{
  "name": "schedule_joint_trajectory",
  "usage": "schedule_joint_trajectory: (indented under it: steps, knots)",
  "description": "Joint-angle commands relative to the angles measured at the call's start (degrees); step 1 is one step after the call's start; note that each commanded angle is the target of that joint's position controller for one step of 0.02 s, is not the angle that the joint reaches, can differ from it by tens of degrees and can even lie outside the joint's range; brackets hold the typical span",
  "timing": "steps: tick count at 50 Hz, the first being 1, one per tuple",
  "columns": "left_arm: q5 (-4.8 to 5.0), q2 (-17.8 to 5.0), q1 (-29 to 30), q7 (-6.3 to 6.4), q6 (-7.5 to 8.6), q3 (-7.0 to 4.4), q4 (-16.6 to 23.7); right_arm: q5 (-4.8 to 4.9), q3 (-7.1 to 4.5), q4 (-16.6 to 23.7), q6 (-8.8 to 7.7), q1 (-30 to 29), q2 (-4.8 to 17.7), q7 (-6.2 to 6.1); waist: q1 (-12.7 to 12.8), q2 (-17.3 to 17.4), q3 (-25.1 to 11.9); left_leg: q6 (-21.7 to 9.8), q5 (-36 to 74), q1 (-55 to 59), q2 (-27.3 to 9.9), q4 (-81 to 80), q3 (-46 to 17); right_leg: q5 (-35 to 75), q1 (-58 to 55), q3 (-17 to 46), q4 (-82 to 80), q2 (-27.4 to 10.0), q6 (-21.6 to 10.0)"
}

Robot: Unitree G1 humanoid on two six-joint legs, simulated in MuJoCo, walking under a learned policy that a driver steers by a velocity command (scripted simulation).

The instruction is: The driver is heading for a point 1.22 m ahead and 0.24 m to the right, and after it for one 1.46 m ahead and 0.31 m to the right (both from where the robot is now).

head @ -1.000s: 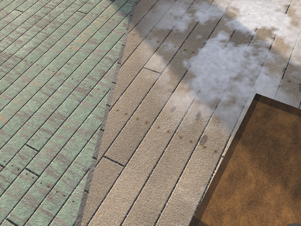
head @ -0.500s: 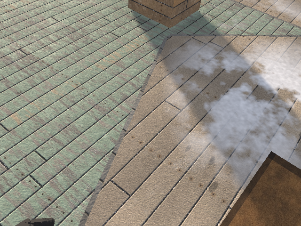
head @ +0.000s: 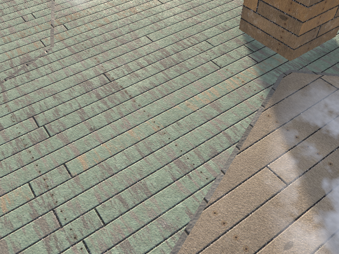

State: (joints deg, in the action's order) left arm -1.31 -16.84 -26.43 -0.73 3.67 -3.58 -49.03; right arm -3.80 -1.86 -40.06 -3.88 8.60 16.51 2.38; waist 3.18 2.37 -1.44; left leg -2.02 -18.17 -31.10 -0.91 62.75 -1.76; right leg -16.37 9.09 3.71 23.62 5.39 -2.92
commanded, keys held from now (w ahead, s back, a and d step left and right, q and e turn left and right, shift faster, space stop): w+e+shift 0.56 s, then w+q+shift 0.44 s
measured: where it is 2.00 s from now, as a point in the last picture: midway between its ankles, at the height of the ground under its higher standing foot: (258, 107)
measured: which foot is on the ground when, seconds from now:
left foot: up 0.00-0.16, down 0.18-0.62, up 0.64-1.00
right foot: down 0.00-0.18, up 0.20-0.60, down 0.62-1.00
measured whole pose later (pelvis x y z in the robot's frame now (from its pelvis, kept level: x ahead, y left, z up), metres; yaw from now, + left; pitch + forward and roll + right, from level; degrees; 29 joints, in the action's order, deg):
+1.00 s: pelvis +0.86 -0.24 -0.02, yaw -22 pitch +1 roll -1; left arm -0.9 -15.2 -25.0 0.5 7.2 -1.2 -52.2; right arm -0.4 -0.7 -44.3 -1.9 6.6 15.9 4.0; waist 2.4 1.1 3.4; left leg -6.9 7.9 -42.7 -2.0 39.4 7.4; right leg -21.8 -16.0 -11.5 6.7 6.8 -4.0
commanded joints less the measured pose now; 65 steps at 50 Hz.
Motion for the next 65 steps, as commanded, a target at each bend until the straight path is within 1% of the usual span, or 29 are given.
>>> schedule_joint_trajectory:
  steps: [1,4,8,9,10,11,14,16,23,27,29,30,31,32,33,35,38,41,45,49,51,53,54,55,56,58,62,63,65]
  knots:
    - [0.54,-6.82,3.46,0.64,1.55,-1.33,3.72,0.23,0.46,8.35,-0.45,-7.65,3.98,1.06,-3.03,-7.76,9.13,3.1,3.93,-7.24,-3.01,-13.78,-0.96,-4.34,5.12,20.81,-17.65,-12.82,-12.08]
    - [1.22,-9.7,4.13,-0.03,1.72,-2.49,3.85,1.59,1.4,8.94,-0.62,-10.16,2.66,1.67,-2.69,-7.95,6.34,3.32,14.54,13.49,1.61,-24.56,3.58,9.13,14.17,16.91,-20.47,-11.21,-10.06]
    - [1.86,-12.82,2.27,-0.38,1.85,-3.31,2.62,1.07,-1.58,3.91,-0.81,4.57,8.46,-1.54,-10.19,-2.08,-4.21,1.27,9.41,35.25,3.58,-30.94,4.03,37.75,8.9,11.89,7.35,-8.16,-5.02]
    - [1.86,-10.83,3.26,-0.6,2.23,-2.79,3.16,0.25,-2.94,2.77,-0.99,14.32,11.87,-3.04,-15.19,-0.68,-10.02,-0.19,1.34,48.26,-4.19,-30.89,-2.91,30.61,17.62,10.02,24.29,-4.93,-3.42]
    - [2.21,-1.34,1.53,-0.05,2.41,-0.65,5.14,-1.4,-3.87,2.04,-1.11,21.75,15.96,-4.01,-14.6,11.25,-17.7,-2.52,-22.93,58.38,-22.35,-37.33,-25.2,-10.76,28.32,6.09,44.23,-0.8,-3.26]
    - [3.3,-3.18,0.22,0.31,1.51,-0.41,7.37,-0.65,-4.09,2.69,-0.54,16.92,16.34,-3.79,-10.73,15.57,-17.99,-5.53,-35.0,51.73,-27.48,-49.7,-48.07,-8.95,34.43,2.74,53.5,-1.41,-3.72]
    - [0.11,-4.2,9.35,-1.1,-0.84,-0.67,5.73,0.28,-1.68,1.62,-0.7,9.43,4.88,-2.82,-7.63,0.93,1.84,-3.41,-6.92,32.57,-18.33,-48.42,-19.45,0.77,34.46,1.4,50.9,-9.78,-3.12]
    - [-0.64,-2.22,10.37,-2.36,-2.55,-0.25,7.09,1.53,-1.64,-0.77,-1.63,9.63,4.62,-3.0,-4.84,5.16,3.8,-3.45,-3.77,28.22,-16.74,-51.9,-12.74,1.03,34.75,0.46,49.56,-11.71,-1.88]
    - [-0.21,-1.36,26.24,-5.21,-3.6,1.87,15.11,2.4,-1.35,-5.34,-3.69,9.9,4.04,-2.57,-2.12,0.53,9.33,-0.4,27.0,25.47,-10.7,-57.17,13.55,15.8,33.18,-7.74,31.19,-10.57,-3.31]
    - [-0.28,-3.39,26.05,-5.03,-3.26,2.05,14.68,2.35,-2.42,-6.56,-2.75,14.6,10.13,-3.48,-0.03,1.23,6.07,1.2,71.5,32.6,-11.54,-47.22,18.34,14.79,19.26,-16.48,20.19,-2.56,-7.28]
    - [0.68,-7.9,5.74,-3.94,-3.46,-0.23,8.09,2.06,-2.91,-5.17,-1.25,12.02,12.91,-4.63,10.19,3.03,-8.91,0.15,86.35,29.96,-12.6,-23.57,16.55,11.2,-6.95,-12.46,21.15,2.41,-9.55]
    - [-0.7,-8.99,-2.6,-2.8,-2.82,-1.15,5.29,2.56,-2.91,-4.12,-1.25,10.38,14.42,-3.88,13.43,2.68,-8.61,-0.54,72.85,20.09,-12.46,-8.9,15.87,10.94,-18.38,-7.15,13.04,0.85,-11.52]
    - [-0.98,-13.26,0.31,-1.06,-3.26,-2.5,4.59,1.36,-1.67,-5.34,-0.82,14.06,7.72,-2.88,7.98,-6.82,-6.19,-0.54,7.66,6.6,-4.75,13.95,14.64,0.96,-25.74,5.15,12.8,-8.47,-12.48]
    - [-2.41,-19.3,3.98,-0.25,-3.44,-3.45,7.56,3.93,-0.25,-0.92,-0.97,21.77,3.94,-2.77,0.81,-16.63,-17.38,0.77,-13.32,-10.39,0.18,32.77,5.31,5.53,-39.06,35.16,5.81,-25.73,-20.37]
    - [-1.05,-16.73,2.14,0.43,-3.64,-3.67,7.8,3.36,-0.87,1.21,-1.6,11.01,8.7,-2.99,5.81,-5.37,-17.26,-0.12,-4.69,-14.66,-1.0,31.07,-1.23,-7.25,-34.06,37.56,-4.61,-23.5,-17.94]
    - [-1.66,-11.52,8.03,0.99,-1.91,-2.26,5.83,3.85,-0.41,-1.48,-1.35,10.36,7.02,-2.59,-0.25,2.65,0.57,-1.18,1.36,-12.03,-4.77,22.76,-1.34,-5.69,-12.57,23.4,-9.51,-21.11,-12.78]
    - [-0.47,-5.49,10.5,0.68,1.67,-0.21,4.2,2.89,-0.11,-5.29,2.25,14.53,3.78,-0.88,-5.93,0.57,5.37,-0.44,4.12,-0.92,-7.81,13.01,-4.63,-0.13,5.01,9.39,-14.79,-16.11,-7.69]
    - [0.2,-4.38,7.26,-0.4,3.82,0.02,2.12,3.5,-0.07,-3.28,3.06,6.03,2.24,0.02,-3.88,-3.28,9.88,-0.57,12.34,-6.55,-7.44,2.85,-2.34,16.46,4.67,-1.91,-18.23,-12.79,-3.12]
    - [0.72,-2.84,5.26,-0.21,4.82,0.99,1.03,3.77,0.77,-0.82,1.49,-3.45,0.52,1.09,-1.76,-3.2,9.95,-2.86,25.95,-5.66,-3.98,-13.97,6.67,37.72,-0.34,-13.75,-19.75,-9.4,0.09]
    - [0.58,-6.92,3.2,2.16,4.63,0.89,0.22,3.13,0.97,-0.63,1.1,-3.78,1.87,2.02,-3.5,-6.42,5.74,-6.08,28.52,0.37,2.31,-24.51,13.05,72.83,-13.64,-17.07,-13.21,-13.51,3.01]
    - [-0.6,-10.01,5.13,3.99,2.62,-0.02,1.1,2.97,-0.34,-3.41,1.78,5.87,5.79,1.59,-9.51,-9.18,-0.63,-7.38,21.46,10.88,6.94,-25.01,13.86,85.49,-17.36,-16.7,0.37,-15.4,3.71]
    - [-0.83,-13.82,13.45,4.16,0.82,-1.3,4.85,3.16,-3.33,-10.14,2.26,29.56,10.85,0.41,-22.04,-6.4,-9.11,-12.22,13.78,34.45,7.92,-27.61,7.51,83.04,-5.13,-16.16,36.78,-14.71,3.56]
    - [-1.54,-7.28,14.23,2.46,1.22,0.28,4.89,3.63,-4.13,-10.63,2.55,28.93,12.46,-0.8,-18.54,2.89,-5.06,-14.72,9.62,41.5,1.94,-27.22,-0.79,18.32,11.47,-14.54,59.1,-6.28,2.67]
    - [-0.27,-0.92,8.97,1.75,2.15,2.17,9.95,1.99,-5.47,-8.75,3.11,23.02,18.31,-1.12,-9.22,14.89,-10.04,-26.72,9.49,55.18,-10.16,-29.55,-30.22,-15.9,36.14,-6.07,78.2,0.59,5.72]
    - [-0.74,-3.29,12.87,1.49,3.73,2.97,12.5,2.54,-5.5,-6.87,3.32,20.98,15.8,-1.64,-11.07,4.11,-12.63,-27.66,-6.3,54.28,-13.52,-44.11,-44.66,-10.37,42.52,2.81,75.26,-1.81,3.71]
    - [-1.15,-5.33,14.61,0.99,4.6,3.01,12.36,2.78,-4.47,-6.61,2.94,15.19,11.06,-2.23,-4.35,-7.83,2.68,-21.21,5.05,33.0,-11.65,-49.76,-36.25,-2.9,37.33,2.03,60.94,-7.14,2.66]
    - [-2.23,-4.57,15.63,1.28,-0.15,3.66,14.19,3.76,-3.49,-5.18,0.21,10.82,10.61,-1.54,0.72,-6.77,6.72,-16.85,50.38,8.85,-1.24,-47.43,-17.64,-3.76,20.67,-2.58,41.25,-9.6,7.45]
    - [0.82,-5.76,21.78,1.88,2.32,2.25,16.52,6.14,-2.55,-1.24,-1.47,6.25,5.98,-2.08,-0.86,-6.56,6.12,-14.91,45.3,6.72,2.35,-47.1,-17.84,-0.31,19.34,0.08,33.0,-6.37,8.02]
    - [0.26,-1.92,27.29,2.24,3.73,3.02,19.02,7.3,-4.41,-1.69,-0.82,6.47,11.46,-3.48,-3.19,-5.88,3.03,-9.17,39.64,5.46,6.82,-44.78,-14.35,9.96,12.22,-3.26,12.76,-1.45,8.14]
